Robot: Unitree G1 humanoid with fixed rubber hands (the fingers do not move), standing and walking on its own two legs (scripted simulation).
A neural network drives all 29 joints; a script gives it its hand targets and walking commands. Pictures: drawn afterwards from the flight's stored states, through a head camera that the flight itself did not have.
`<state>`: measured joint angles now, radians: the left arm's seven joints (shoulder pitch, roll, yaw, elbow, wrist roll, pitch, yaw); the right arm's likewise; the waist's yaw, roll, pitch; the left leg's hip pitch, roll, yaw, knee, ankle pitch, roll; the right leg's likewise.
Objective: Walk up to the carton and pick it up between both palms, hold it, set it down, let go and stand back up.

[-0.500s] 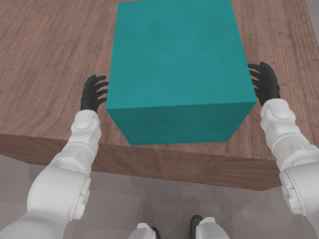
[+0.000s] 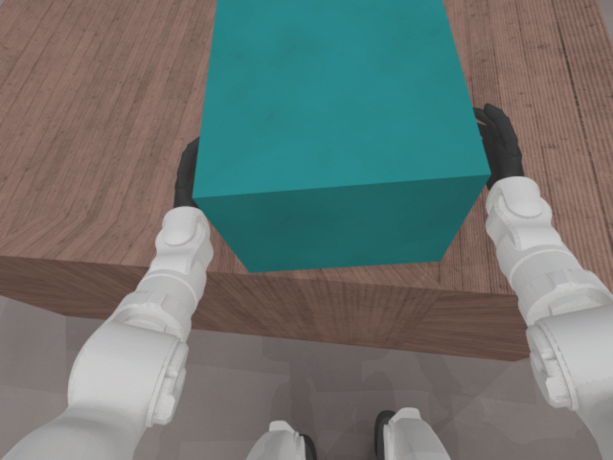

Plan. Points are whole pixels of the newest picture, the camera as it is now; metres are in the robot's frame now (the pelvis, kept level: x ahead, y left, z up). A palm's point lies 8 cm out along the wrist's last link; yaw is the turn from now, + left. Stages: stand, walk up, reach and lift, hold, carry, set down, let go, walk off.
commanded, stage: reach and lift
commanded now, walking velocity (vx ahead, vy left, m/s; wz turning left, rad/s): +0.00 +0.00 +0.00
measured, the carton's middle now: (333, 133) +0.55 -0.01 +0.02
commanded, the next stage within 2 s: none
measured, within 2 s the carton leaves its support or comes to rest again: neither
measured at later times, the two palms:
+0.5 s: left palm (196, 202) +0.45 +0.17 +0.02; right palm (487, 172) +0.47 -0.20 +0.02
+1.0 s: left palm (197, 204) +0.45 +0.17 +0.02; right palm (486, 175) +0.47 -0.20 +0.02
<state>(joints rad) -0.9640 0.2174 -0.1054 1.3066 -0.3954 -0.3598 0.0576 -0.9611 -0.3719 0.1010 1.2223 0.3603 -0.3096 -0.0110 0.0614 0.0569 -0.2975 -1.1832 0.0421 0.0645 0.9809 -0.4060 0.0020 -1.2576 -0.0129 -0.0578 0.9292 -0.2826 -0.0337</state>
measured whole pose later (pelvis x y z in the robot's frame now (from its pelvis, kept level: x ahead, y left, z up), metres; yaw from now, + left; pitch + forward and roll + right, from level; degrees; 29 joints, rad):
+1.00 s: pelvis +0.01 +0.01 +0.02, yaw +1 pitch +31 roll -1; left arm -0.99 0.15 0.17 1.53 -0.17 -0.61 0.07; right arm -1.02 -0.24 -0.34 1.43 -0.12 -0.50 -0.03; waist 0.01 0.11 -0.21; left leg -1.07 0.03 0.03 0.91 -0.39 0.01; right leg -1.11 -0.02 -0.09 0.83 -0.26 -0.03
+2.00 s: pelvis +0.02 +0.01 +0.04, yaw +0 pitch +39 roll -1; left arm -0.90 0.10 0.27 1.42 -0.07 -0.85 0.07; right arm -1.02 -0.28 -0.37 1.61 -0.19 -0.96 -0.05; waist 0.02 0.06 -0.22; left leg -1.09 0.04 0.05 0.69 -0.28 0.01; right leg -1.13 0.00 -0.07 0.58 -0.13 -0.02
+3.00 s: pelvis +0.00 +0.00 +0.04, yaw +1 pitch +33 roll -1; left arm -0.59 0.04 0.04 1.24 -0.21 -0.63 0.12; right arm -0.76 -0.25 -0.15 1.44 -0.01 -0.69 -0.02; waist 0.04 0.06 -0.31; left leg -1.03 0.04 0.03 0.73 -0.28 0.00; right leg -1.05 0.00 -0.09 0.62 -0.14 -0.03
